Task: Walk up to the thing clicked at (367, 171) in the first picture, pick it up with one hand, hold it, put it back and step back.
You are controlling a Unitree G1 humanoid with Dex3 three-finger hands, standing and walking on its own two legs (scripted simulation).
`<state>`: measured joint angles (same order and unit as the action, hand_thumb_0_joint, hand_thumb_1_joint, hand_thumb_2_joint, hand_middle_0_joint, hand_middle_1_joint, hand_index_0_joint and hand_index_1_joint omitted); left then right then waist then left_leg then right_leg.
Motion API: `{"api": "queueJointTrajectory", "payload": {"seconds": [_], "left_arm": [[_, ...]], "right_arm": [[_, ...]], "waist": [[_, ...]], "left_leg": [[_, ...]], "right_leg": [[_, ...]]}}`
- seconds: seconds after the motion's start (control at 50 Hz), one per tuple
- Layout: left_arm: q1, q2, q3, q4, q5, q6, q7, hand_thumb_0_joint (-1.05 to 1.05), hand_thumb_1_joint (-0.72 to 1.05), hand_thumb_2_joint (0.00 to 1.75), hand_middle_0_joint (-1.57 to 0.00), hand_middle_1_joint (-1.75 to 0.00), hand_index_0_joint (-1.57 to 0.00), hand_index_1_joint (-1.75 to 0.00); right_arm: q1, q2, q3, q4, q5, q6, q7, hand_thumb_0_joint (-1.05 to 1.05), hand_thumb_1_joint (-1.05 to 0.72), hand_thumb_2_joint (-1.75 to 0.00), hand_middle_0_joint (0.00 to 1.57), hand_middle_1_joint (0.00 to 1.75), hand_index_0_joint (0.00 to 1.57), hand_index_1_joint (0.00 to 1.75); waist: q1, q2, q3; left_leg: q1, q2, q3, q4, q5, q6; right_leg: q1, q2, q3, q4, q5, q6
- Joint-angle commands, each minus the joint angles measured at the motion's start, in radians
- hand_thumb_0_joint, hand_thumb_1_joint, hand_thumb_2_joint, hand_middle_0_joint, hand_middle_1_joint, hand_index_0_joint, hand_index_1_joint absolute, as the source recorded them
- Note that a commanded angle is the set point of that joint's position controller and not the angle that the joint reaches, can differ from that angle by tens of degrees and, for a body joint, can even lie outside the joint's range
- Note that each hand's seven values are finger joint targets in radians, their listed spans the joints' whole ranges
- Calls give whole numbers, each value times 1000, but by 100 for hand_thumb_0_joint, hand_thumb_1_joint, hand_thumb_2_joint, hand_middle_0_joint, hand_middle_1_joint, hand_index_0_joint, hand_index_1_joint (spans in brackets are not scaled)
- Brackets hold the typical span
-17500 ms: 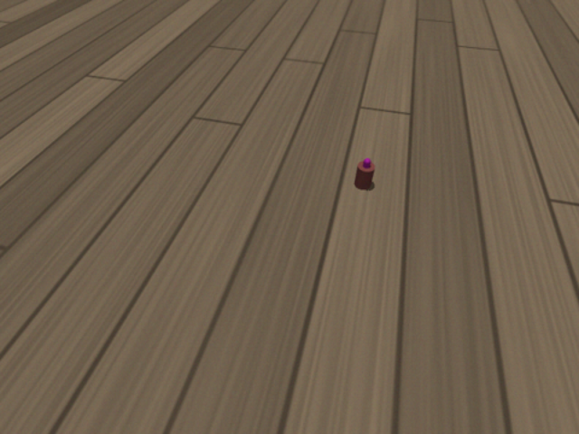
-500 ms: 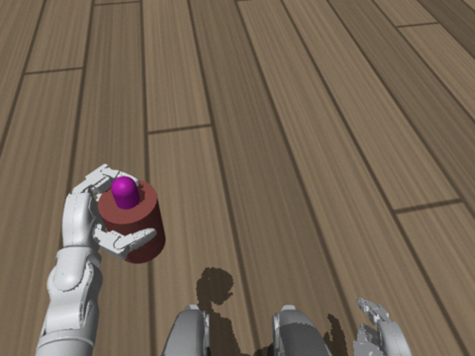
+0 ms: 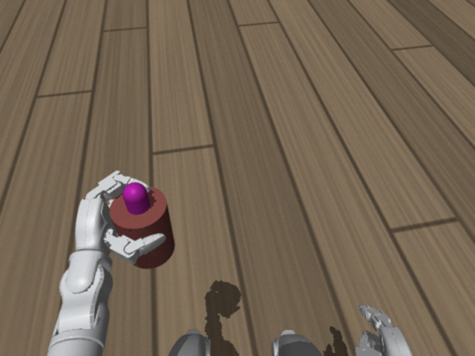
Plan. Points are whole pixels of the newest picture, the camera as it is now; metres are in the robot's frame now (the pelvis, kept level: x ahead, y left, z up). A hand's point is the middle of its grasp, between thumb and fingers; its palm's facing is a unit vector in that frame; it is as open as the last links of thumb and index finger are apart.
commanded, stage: lift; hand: left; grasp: from the side
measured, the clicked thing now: (143, 220) +0.33 +0.16 +0.03
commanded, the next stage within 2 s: hold in 0.34 s
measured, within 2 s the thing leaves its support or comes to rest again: neither
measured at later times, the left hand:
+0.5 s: hand (133, 207) +0.34 +0.17 +0.07, palm faces +0.03 -1.00 +0.00, open 10.1 cm
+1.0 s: hand (132, 205) +0.33 +0.16 +0.09, palm faces +0.03 -1.00 +0.00, open 10.1 cm
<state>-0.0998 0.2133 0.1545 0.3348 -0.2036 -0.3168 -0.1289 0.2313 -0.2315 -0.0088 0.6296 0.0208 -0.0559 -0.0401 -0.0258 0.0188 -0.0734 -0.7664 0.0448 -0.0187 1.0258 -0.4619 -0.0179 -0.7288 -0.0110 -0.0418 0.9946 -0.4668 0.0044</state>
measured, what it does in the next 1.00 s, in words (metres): stands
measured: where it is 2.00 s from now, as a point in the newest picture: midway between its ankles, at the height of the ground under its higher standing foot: outside the picture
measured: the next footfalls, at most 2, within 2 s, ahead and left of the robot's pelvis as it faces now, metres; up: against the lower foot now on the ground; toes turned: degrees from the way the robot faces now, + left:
none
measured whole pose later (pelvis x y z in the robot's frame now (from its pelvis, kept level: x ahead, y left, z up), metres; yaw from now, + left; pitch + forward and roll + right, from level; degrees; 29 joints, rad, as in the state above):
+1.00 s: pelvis +0.00 +0.00 +0.03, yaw +0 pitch +6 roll -1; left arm -0.11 0.20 0.14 0.36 -0.19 -0.31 -0.12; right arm 0.23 -0.23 -0.01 0.64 0.02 -0.03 -0.03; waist -0.02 0.02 -0.03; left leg -0.55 0.04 0.00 0.84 -0.39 -0.02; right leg -0.52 -0.01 -0.03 0.82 -0.40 0.01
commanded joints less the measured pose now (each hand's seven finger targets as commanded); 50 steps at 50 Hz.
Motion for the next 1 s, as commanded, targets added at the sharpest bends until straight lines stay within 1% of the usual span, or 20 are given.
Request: {"api": "queueJointTrajectory", "payload": {"seconds": [0.0,0.04,0.08,0.16,0.22,0.28,0.3,0.32,0.42,0.48,0.54,0.58,0.64,0.7,0.72,0.78,0.84,0.92,0.96,0.98], "left_arm": [[-240,140,69,-220,-16,-80,-3,0,6,123,-121,-137,-123,-137],[-232,114,52,-207,-19,-76,-4,0,7,123,-123,-138,-125,-138],[-250,126,55,-215,-14,-76,-4,0,7,123,-122,-137,-124,-137],[-267,117,47,-206,-13,-79,-11,0,8,123,-124,-139,-126,-139],[-239,131,70,-170,-9,-74,-7,0,10,123,-123,-138,-125,-138],[-264,119,58,-205,-11,-79,-3,0,9,124,-124,-140,-126,-140],[-249,127,73,-192,-13,-78,0,0,9,125,-124,-140,-126,-140],[-251,112,54,-184,-9,-75,-4,0,8,123,-125,-140,-127,-140],[-289,127,52,-207,-7,-80,-9,0,8,125,-127,-142,-129,-142],[-302,121,52,-214,-9,-82,-4,0,5,115,-125,-138,-127,-137],[-253,115,57,-178,-6,-74,7,0,9,117,-124,-138,-127,-137],[-256,93,34,-204,-11,-77,4,0,10,116,-125,-138,-127,-137],[-255,112,41,-183,-1,-69,4,0,6,115,-124,-137,-127,-137],[-291,114,42,-221,-4,-73,8,0,5,116,-124,-138,-127,-137],[-293,126,59,-219,-5,-75,10,0,6,115,-124,-137,-126,-137],[-272,100,41,-202,-2,-75,15,0,8,117,-124,-138,-126,-138],[-264,111,48,-190,-1,-68,15,0,9,118,-126,-139,-128,-139],[-261,95,25,-201,-3,-65,5,0,7,117,-125,-139,-128,-139],[-275,114,45,-189,-2,-64,9,0,6,116,-124,-138,-127,-137],[-251,93,33,-184,-5,-64,9,0,6,115,-124,-138,-126,-137]], "right_arm": [[3,-130,-48,-106,-1,-39,-6,0,-89,-90,20,30,20,30],[0,-129,-47,-107,-1,-38,-7,0,-89,-90,20,30,20,30],[5,-130,-50,-100,-3,-34,-6,0,-89,-90,20,30,20,30],[-6,-131,-50,-104,-3,-32,-5,0,-89,-90,20,30,20,30],[2,-130,-51,-97,-5,-25,-4,0,-89,-90,20,30,20,30],[-14,-129,-49,-110,-5,-22,-2,0,-90,-90,20,30,20,30],[-18,-128,-48,-116,-4,-21,-3,0,-89,-90,20,30,20,30],[-12,-130,-51,-113,-6,-22,-1,0,-90,-90,20,30,20,30],[-12,-128,-49,-108,-6,-20,-2,0,-90,-90,20,30,20,30],[-14,-131,-50,-104,-7,-21,-1,0,-91,-90,20,30,20,30],[-15,-126,-48,-99,-6,-20,-1,0,-91,-90,20,30,20,30],[-22,-128,-48,-108,-5,-25,1,0,-91,-90,20,30,20,30],[-10,-131,-50,-98,-7,-17,-4,0,-91,-90,20,30,20,30],[-27,-124,-44,-109,-6,-20,-4,0,-91,-90,20,30,20,30],[-20,-124,-46,-101,-8,-21,-4,0,-91,-90,20,30,20,30],[-34,-125,-45,-113,-7,-21,-1,0,-90,-90,20,30,20,30],[-32,-130,-49,-106,-6,-21,-2,0,-91,-90,20,30,20,30],[-50,-123,-42,-115,-3,-21,0,0,-90,-90,20,30,20,30],[-44,-126,-46,-111,-4,-22,0,0,-90,-90,20,30,20,30],[-44,-127,-45,-113,-2,-23,1,0,-91,-90,20,30,20,30]], "waist": [[2,3,-317],[-3,-4,-303],[-1,6,-309],[-4,7,-285],[2,1,-275],[6,2,-265],[9,-12,-269],[0,0,-278],[-4,0,-265],[-1,22,-260],[7,-3,-247],[1,-3,-250],[-1,0,-243],[-1,-19,-235],[6,-2,-262],[4,-15,-224],[2,-8,-226],[3,-6,-190],[3,-17,-208],[6,-23,-203]], "left_leg": [[214,-26,8,-152,254,23],[223,-28,14,-155,275,24],[234,-28,13,-159,298,24],[258,-25,12,-184,278,22],[257,-26,8,-200,265,21],[263,-27,12,-216,263,20],[257,-29,14,-216,264,21],[270,-27,11,-219,275,20],[287,-28,14,-231,269,22],[310,-25,10,-248,258,16],[299,-29,13,-257,234,19],[320,-26,9,-262,273,16],[327,-27,13,-257,306,18],[319,-31,23,-264,276,23],[328,-31,20,-265,287,21],[332,-30,19,-283,255,20],[336,-29,16,-296,247,19],[334,-30,18,-308,232,20],[334,-30,15,-307,235,20],[338,-30,18,-311,233,21]], "right_leg": [[187,18,11,-158,307,-11],[201,17,15,-172,338,-8],[205,17,13,-173,357,-10],[208,18,10,-188,331,-12],[220,19,5,-199,311,-13],[230,20,6,-209,312,-14],[246,20,6,-216,315,-11],[246,21,4,-211,323,-13],[258,18,9,-231,324,-10],[243,21,5,-235,302,-14],[259,20,5,-252,281,-12],[267,23,1,-245,316,-13],[270,21,4,-255,348,-10],[298,14,14,-274,338,-4],[311,15,11,-269,342,-6],[296,19,7,-280,305,-9],[301,21,3,-287,294,-10],[298,19,4,-298,280,-10],[310,20,2,-302,281,-9],[316,19,4,-304,282,-9]]}}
